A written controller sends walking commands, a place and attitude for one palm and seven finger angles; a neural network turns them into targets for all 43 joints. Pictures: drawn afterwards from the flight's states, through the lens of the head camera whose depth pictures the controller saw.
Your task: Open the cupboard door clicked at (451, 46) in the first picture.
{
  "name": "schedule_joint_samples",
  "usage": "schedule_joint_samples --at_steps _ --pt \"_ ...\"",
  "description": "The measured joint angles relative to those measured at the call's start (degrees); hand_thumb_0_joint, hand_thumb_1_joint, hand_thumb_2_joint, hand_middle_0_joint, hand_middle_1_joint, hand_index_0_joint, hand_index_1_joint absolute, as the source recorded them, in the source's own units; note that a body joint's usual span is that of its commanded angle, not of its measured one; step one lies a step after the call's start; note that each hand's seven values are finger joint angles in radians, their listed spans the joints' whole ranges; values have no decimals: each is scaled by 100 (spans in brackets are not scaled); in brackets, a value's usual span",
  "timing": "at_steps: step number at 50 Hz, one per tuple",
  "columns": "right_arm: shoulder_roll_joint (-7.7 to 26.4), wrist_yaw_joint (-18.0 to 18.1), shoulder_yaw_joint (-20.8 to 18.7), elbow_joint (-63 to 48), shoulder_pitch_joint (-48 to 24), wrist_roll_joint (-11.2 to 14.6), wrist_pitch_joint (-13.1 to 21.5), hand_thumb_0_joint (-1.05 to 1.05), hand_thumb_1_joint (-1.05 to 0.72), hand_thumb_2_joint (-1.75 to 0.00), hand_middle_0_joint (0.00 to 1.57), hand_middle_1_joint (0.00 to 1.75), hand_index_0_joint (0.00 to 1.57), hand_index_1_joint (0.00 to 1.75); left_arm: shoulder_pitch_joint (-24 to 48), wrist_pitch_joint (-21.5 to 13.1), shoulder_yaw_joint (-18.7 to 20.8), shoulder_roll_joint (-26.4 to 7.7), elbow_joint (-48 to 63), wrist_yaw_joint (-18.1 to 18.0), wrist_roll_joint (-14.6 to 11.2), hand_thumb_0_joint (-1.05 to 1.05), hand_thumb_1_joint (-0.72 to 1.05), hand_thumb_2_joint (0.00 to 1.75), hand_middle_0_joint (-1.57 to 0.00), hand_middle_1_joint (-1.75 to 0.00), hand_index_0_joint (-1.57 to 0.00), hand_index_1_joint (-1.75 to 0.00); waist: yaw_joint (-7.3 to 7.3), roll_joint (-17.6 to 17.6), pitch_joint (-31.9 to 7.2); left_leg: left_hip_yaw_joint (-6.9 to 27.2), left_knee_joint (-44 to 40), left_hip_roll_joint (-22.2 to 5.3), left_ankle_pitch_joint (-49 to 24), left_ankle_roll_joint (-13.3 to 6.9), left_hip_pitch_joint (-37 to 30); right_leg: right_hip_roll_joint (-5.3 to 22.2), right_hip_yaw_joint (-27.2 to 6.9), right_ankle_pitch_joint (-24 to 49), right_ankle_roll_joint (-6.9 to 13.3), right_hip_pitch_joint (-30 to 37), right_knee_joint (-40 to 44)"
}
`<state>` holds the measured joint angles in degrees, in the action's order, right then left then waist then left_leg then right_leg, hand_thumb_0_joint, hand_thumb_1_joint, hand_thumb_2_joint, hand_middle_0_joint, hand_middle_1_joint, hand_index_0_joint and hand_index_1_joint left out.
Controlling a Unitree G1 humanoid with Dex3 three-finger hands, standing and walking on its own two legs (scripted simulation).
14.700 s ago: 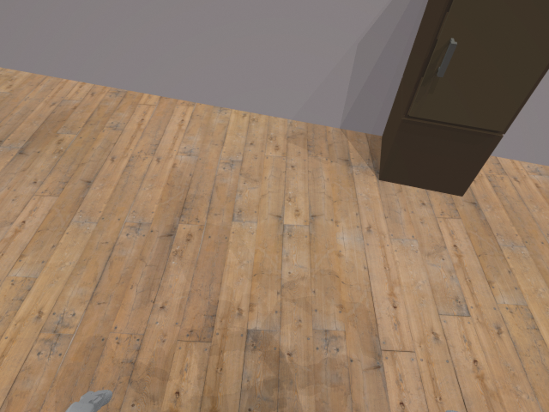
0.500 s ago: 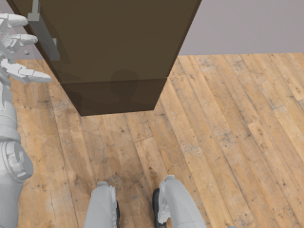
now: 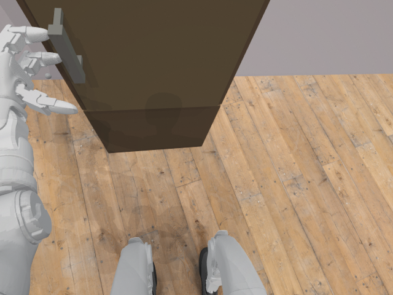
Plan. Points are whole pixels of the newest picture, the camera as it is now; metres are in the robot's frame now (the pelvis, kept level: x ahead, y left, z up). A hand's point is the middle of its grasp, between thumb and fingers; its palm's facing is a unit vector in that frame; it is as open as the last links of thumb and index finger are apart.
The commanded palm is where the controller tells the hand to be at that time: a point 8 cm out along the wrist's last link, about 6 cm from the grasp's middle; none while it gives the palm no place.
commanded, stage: slide the fingers in behind the handle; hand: left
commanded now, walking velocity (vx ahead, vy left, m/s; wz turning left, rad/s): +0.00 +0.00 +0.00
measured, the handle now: (69, 48) +0.56 +0.21 +0.05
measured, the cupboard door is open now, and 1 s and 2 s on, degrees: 0 0 0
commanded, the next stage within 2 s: close the thumb around the handle in 1.44 s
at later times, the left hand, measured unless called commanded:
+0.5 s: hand (69, 74) +0.51 +0.21 +0.04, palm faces +0.08 -1.00 +0.00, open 14.0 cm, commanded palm +0.49 +0.24 +0.04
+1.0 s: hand (86, 74) +0.51 +0.18 +0.04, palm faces +0.09 -1.00 -0.01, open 14.0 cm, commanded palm +0.49 +0.21 +0.04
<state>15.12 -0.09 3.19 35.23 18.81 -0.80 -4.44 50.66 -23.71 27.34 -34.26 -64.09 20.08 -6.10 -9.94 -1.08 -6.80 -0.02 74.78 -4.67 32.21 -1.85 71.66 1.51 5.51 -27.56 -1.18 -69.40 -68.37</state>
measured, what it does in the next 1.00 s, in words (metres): stands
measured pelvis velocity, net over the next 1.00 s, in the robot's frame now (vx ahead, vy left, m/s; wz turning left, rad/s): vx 0.00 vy -0.01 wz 0.02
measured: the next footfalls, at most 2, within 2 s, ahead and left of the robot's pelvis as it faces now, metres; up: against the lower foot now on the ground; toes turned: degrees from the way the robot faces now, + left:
none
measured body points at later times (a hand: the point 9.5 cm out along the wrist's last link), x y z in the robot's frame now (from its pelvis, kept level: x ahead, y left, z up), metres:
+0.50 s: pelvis +0.00 -0.01 +0.00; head +0.17 +0.03 +0.42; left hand +0.50 +0.26 +0.04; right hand +0.03 -0.27 -0.11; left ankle +0.01 +0.10 -0.62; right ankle +0.04 -0.14 -0.62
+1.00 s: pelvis +0.00 -0.01 +0.00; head +0.17 +0.01 +0.42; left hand +0.50 +0.23 +0.04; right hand +0.03 -0.27 -0.11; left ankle +0.01 +0.10 -0.62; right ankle +0.04 -0.14 -0.62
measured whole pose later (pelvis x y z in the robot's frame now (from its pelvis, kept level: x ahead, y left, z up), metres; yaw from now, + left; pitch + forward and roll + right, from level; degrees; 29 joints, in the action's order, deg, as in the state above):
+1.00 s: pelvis +0.00 -0.01 +0.00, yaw +1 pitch +28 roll -4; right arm 14.3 -1.4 2.1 35.4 18.8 -1.8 -4.5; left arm 51.5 -27.9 22.6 -26.5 -65.2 9.0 -4.2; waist -9.9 -1.5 -7.2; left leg -0.4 73.9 -4.4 31.7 -0.8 70.4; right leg 1.7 5.0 -28.2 -0.2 -69.2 -69.6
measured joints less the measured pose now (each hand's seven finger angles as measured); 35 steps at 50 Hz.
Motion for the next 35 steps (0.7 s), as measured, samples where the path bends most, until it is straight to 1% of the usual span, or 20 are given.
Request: schedule_joint_samples --at_steps 4,7,10,13,18,22,25,30,35 --pt "-16 -3 -9 -37 -15 -25 16 0 -90 -90 20 30 21 30 -17 -59 65 75 -11 -172 51 -1 -50 30 -30 -120 -31 -122 -37 -2 -24 -1 7 1 5 4 6 1 -3 -8 3 -10 -14" --pt "-29 -28 -25 -40 -20 -45 20 0 -90 -90 20 30 21 30 -36 -111 -6 102 29 -287 108 -1 -50 30 -30 -120 -31 -122 -31 -5 -11 -6 14 2 8 9 -4 1 -9 -15 7 -8 -31" --pt "-40 -42 -21 -19 -30 -42 7 0 -90 -90 20 30 21 30 1 -140 -105 144 5 -330 112 -1 -50 30 -30 -120 -31 -122 -19 -5 9 -5 11 4 4 13 -15 2 -10 -16 12 0 -37" --pt "-49 -41 -19 -3 -26 -45 -5 0 -90 -90 20 30 21 30 3 -133 -91 204 15 -360 86 -1 -50 30 -30 -120 -31 -122 -13 -13 11 -2 -1 9 -7 21 -18 6 -8 -15 20 0 -36" --pt "-64 -62 -42 33 -8 -53 -13 0 -90 -90 20 30 21 30 -49 -176 -222 356 85 -414 87 -1 -50 30 -30 -120 -30 -121 3 -33 -11 -12 -50 8 -20 34 -81 2 -18 -11 30 47 -8" --pt "-67 -64 -35 7 -2 -53 -22 0 -90 -90 20 30 21 30 -39 -186 -158 425 16 -512 103 -1 -50 30 -30 -120 -30 -121 -33 -36 -35 -28 -72 -3 -22 45 -127 -9 -34 -14 42 71 -9" --pt "-65 -68 -33 -28 10 -48 -20 0 -90 -90 20 30 21 30 -59 -217 -129 410 -45 -585 126 -1 -50 30 -30 -120 -30 -121 -50 -29 -43 -44 -77 -14 -19 54 -154 -21 -52 -20 52 77 -24" --pt "-51 -78 -54 -32 24 -55 -7 0 -90 -90 20 30 21 30 -39 -284 -241 421 -25 -667 159 -1 -50 30 -30 -120 -30 -121 -31 -32 -14 -36 -72 -6 -32 71 -139 -13 -46 -25 70 57 -52" --pt "-39 -90 -94 40 16 -62 -14 0 -90 -90 20 30 21 30 -8 -321 -413 612 8 -685 101 -1 -50 30 -30 -120 -30 -120 10 -43 -27 -34 -84 12 -45 81 -131 3 -46 -33 77 42 -65"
